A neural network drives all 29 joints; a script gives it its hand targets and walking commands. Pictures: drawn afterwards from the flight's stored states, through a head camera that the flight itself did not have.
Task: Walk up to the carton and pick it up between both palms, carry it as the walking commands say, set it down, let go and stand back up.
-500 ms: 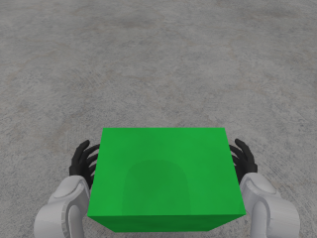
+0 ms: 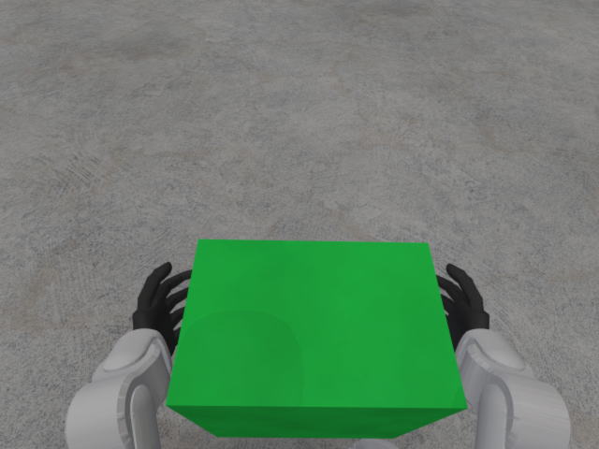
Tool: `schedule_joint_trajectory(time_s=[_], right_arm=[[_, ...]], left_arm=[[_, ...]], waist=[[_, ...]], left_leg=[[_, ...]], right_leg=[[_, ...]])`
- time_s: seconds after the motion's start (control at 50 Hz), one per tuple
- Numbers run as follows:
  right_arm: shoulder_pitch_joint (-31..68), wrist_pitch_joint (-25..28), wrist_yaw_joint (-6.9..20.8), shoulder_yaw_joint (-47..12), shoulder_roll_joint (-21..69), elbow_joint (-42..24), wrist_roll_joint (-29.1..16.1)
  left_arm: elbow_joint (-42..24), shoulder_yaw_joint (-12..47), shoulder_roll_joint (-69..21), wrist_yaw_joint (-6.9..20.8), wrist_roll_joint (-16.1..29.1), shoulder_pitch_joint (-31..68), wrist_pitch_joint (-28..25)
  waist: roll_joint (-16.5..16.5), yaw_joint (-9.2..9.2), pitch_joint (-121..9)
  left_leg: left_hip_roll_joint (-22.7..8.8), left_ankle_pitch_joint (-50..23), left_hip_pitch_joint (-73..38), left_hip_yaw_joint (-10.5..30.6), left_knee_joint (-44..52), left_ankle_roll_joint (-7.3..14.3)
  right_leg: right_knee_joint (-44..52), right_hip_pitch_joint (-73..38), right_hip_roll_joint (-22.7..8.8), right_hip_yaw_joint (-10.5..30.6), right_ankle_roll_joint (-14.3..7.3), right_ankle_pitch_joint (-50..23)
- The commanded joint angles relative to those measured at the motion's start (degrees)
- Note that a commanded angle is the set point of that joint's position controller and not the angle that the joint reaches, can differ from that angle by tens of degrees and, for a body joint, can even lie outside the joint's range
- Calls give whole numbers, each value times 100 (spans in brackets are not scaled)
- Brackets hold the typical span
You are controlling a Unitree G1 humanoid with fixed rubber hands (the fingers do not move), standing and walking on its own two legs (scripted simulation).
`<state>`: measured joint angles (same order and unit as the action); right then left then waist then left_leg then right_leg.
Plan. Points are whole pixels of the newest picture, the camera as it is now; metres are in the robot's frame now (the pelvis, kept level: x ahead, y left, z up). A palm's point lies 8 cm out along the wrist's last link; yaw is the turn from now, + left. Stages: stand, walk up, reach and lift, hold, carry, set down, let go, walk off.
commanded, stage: carry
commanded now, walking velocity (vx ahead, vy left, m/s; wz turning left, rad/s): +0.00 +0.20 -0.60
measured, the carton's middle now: (309, 352) +0.24 +0.00 +0.01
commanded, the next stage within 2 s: none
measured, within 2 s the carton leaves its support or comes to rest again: neither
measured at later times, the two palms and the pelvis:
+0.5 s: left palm (192, 342) +0.23 +0.13 +0.07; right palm (515, 425) +0.14 -0.20 +0.07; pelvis -0.04 +0.03 +0.00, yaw -17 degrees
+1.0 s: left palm (215, 350) +0.22 +0.11 +0.07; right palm out of the picture +0.00 -0.16 +0.07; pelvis -0.06 +0.12 +0.00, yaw -39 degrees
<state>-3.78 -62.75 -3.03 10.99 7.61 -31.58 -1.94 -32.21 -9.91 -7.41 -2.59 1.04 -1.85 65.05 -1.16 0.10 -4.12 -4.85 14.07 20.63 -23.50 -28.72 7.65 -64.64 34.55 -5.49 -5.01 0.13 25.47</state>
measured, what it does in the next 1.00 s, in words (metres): steps to the left, turning right: right foot, then left foot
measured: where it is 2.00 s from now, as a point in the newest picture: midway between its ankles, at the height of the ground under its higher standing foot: outside the picture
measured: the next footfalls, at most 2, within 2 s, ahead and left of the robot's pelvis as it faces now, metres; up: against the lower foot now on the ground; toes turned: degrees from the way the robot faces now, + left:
right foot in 0.32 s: -0.02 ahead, -0.13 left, +0.00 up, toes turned -20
left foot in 0.58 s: +0.05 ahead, +0.15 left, +0.00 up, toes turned -13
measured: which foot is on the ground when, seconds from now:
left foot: down 0.00-0.32, up 0.34-0.56, down 0.58-0.90, up 0.92-1.00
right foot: up 0.00-0.30, down 0.32-0.58, up 0.60-0.88, down 0.90-1.00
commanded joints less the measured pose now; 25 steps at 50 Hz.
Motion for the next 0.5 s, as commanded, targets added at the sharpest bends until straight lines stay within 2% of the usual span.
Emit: schedule_joint_trajectory(time_s=[0.0,0.02,0.04,0.06,0.08,0.1,0.12,0.14,0.18,0.2,0.22,0.24,0.26,0.28,0.3,0.32,0.34,0.36,0.38,0.42,0.44,0.48], right_arm=[[2273,-40,469,-4662,3951,-901,-1211],[2065,-93,477,-4609,3877,-757,-1180],[1947,-84,469,-4592,3905,-706,-1183],[1882,-113,491,-4634,3906,-592,-1202],[1932,-99,492,-4660,3865,-709,-1209],[1946,-129,492,-4698,3897,-656,-1219],[2124,-133,480,-4703,3842,-780,-1219],[2070,-143,494,-4742,3868,-728,-1261],[2161,-144,479,-4809,4042,-803,-1285],[2056,-152,471,-4795,4067,-708,-1255],[2021,-125,464,-4775,3977,-759,-1263],[1876,-120,465,-4776,4060,-664,-1244],[1916,-93,430,-4751,3967,-794,-1228],[1825,-106,423,-4779,3944,-737,-1193],[1888,-118,407,-4800,4027,-671,-1177],[1993,-51,436,-4899,3998,-891,-1212],[2276,69,464,-4925,4109,-1132,-1310],[2178,143,445,-4756,4213,-969,-1259],[2017,209,442,-4694,4335,-929,-1173],[1728,234,449,-4689,4471,-831,-1114],[1685,229,424,-4668,4261,-872,-1044],[1473,178,357,-4659,3990,-827,-1016]], left_arm=[[-654,4624,-3970,481,1212,2023,-72],[-539,4589,-3938,458,1136,1881,-44],[-686,4598,-3914,429,1147,1922,-68],[-771,4580,-3820,410,1109,2001,-77],[-644,4565,-3872,417,1074,1818,-66],[-712,4554,-3838,418,1079,1890,-59],[-567,4518,-3842,414,1026,1800,-19],[-752,4523,-3728,428,1067,1875,-47],[-724,4527,-3915,453,1140,1900,-48],[-718,4511,-3887,455,1147,1873,-58],[-781,4516,-3800,461,1158,1846,-92],[-830,4536,-3873,472,1186,1805,-119],[-728,4558,-3953,495,1213,1765,-123],[-730,4487,-3892,522,1219,1687,-142],[-555,4444,-3983,506,1235,1620,-134],[-611,4470,-4031,500,1211,1510,-175],[-891,4595,-4122,549,1317,1802,-269],[-1099,4825,-4181,586,1528,2202,-308],[-1135,4994,-4384,635,1611,2292,-334],[-1287,5009,-4441,638,1576,2242,-389],[-1201,4960,-4301,620,1480,2117,-374],[-1032,4834,-4062,546,1339,1706,-320]], waist=[[545,-33,-1257],[690,-16,-1219],[672,-38,-1245],[760,-49,-1156],[717,-36,-1149],[711,-31,-1160],[746,-30,-1105],[709,-35,-1159],[650,-23,-1219],[582,-19,-1290],[756,16,-1446],[574,69,-1534],[37,172,-1459],[-1328,227,-1430],[-1873,129,-1218],[-1952,144,-1141],[-1308,111,-1234],[-839,73,-1419],[-594,46,-1287],[-632,47,-1230],[-653,79,-1235],[-880,100,-1500]], left_leg=[[-1633,-711,-1912,1453,1072,215],[-1669,-453,-1714,1340,1112,238],[-1656,-311,-1793,1375,1125,190],[-1794,-544,-1830,1456,1115,266],[-1845,-609,-1783,1353,1082,316],[-1856,-906,-1783,1289,992,342],[-1895,-920,-1689,1269,982,338],[-1992,-972,-1604,1273,997,347],[-1946,-1107,-1434,1061,831,239],[-1911,-1576,-1626,974,593,173],[-1866,-1732,-1529,849,437,105],[-1724,-1765,-1434,587,55,-92],[-1544,-1778,-1041,432,-733,-326],[-963,-130,429,364,-1518,-644],[-441,2017,1720,840,-2214,-860],[-318,2346,2117,1650,-2798,-952],[-361,1957,1859,1877,-3073,-994],[-310,1640,1877,1915,-2855,-1043],[-229,1447,1710,1949,-2633,-1091],[-11,1239,1150,1884,-2261,-1072],[35,1099,886,1916,-1881,-999],[228,934,183,1691,-841,-997]], right_leg=[[242,501,-182,14,35,-169],[365,375,-211,-74,39,-128],[477,331,-178,-102,39,-162],[505,419,-228,-126,33,-191],[692,354,-286,-197,42,-78],[773,267,-274,-229,24,-52],[1031,180,-291,-273,-3,20],[1155,45,-331,-281,-55,3],[1556,-343,-253,-414,-96,4],[1916,-427,-209,-428,-134,21],[2249,-709,-171,-509,-181,-117],[3077,-1084,-134,-525,-260,-450],[4355,-1609,-315,-31,-398,-1171],[4799,-2638,-1206,1551,-729,-3044],[4546,-3226,-1856,2803,-1169,-5240],[4345,-3237,-2038,3193,-1463,-5609],[4194,-3222,-1751,2656,-1268,-5844],[3980,-3528,-1530,2153,-1115,-5976],[3867,-3242,-1391,1706,-987,-5896],[3919,-2473,-1123,1513,-888,-4766],[4039,-2206,-1091,1624,-831,-3892],[3883,-2140,-850,1532,-731,-3712]])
